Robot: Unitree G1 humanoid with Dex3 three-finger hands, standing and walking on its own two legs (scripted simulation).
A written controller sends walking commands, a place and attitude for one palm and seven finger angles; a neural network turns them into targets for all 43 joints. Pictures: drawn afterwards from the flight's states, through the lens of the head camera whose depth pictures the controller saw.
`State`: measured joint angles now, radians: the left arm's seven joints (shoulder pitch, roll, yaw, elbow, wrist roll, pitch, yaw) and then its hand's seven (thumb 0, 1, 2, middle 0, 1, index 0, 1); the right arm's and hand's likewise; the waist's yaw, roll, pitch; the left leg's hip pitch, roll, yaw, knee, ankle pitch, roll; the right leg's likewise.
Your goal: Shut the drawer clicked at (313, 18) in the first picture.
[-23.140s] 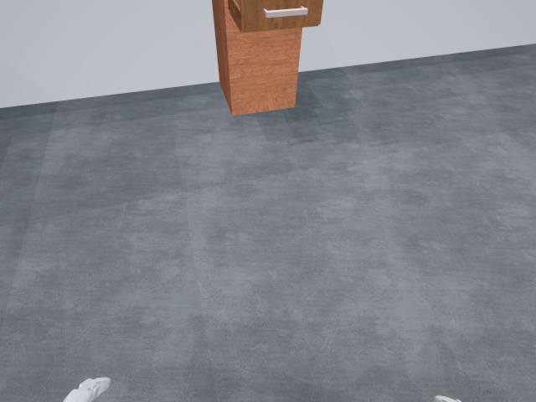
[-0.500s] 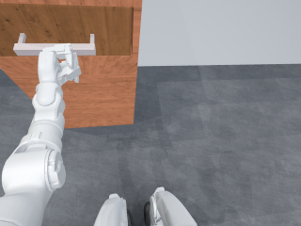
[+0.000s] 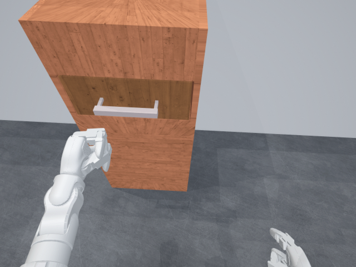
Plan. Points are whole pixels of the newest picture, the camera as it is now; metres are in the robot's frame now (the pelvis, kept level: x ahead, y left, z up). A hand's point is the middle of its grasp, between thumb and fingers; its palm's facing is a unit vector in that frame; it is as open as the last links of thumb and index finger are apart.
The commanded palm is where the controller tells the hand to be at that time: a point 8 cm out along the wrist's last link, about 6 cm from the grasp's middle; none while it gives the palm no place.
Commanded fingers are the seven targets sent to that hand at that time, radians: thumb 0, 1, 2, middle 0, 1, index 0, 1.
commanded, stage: draw the hand back to the body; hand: left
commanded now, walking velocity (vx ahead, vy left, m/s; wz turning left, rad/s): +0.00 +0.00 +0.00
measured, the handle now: (127, 107) +0.56 +0.17 -0.01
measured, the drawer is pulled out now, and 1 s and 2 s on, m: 0.00 0.00 0.00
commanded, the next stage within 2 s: step back with the hand held close in 0.86 s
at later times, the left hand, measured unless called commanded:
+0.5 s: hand (33, 189) +0.22 +0.22 +0.17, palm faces +0.29 -0.91 -0.31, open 3.3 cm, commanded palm +0.17 +0.27 +0.19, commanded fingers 0.00 0.90 0.90 -1.40 -1.60 -1.40 -1.60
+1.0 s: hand (2, 219) +0.17 +0.23 +0.20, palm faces +0.37 -0.85 -0.38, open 3.3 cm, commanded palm +0.12 +0.27 +0.22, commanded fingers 0.00 0.90 0.90 -1.40 -1.60 -1.40 -1.60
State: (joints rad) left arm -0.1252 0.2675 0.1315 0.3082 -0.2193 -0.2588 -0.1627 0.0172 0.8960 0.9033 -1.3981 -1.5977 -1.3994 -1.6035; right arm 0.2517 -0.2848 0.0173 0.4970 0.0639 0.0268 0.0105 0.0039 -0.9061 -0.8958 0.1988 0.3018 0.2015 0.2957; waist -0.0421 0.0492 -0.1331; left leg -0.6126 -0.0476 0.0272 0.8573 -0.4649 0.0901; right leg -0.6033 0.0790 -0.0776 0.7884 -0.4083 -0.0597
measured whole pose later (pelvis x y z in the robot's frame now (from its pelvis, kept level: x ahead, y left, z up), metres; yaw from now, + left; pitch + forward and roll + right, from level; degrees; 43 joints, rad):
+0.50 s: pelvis +0.00 +0.00 +0.04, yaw +0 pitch -2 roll -1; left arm 0.35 0.33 0.17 -0.27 -0.10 -0.04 0.09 0.02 0.89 0.90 -1.40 -1.60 -1.40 -1.60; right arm 0.19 -0.24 0.07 0.57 0.03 0.00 -0.05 0.01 -0.90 -0.90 0.20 0.30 0.20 0.30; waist 0.04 0.07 -0.01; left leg -0.13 -0.07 0.03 0.46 -0.29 0.09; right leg -0.13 0.06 -0.04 0.42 -0.25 -0.05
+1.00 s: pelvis -0.01 -0.01 +0.04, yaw +0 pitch -4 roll -1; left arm 0.55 0.34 0.26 -0.47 -0.09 -0.09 0.10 0.02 0.89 0.90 -1.40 -1.60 -1.40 -1.60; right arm 0.22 -0.24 0.04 0.60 0.02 -0.09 -0.05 0.01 -0.90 -0.90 0.20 0.30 0.20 0.30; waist 0.06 0.08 0.00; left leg -0.10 -0.06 0.02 0.45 -0.28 0.08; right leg -0.11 0.07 -0.05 0.41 -0.24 -0.07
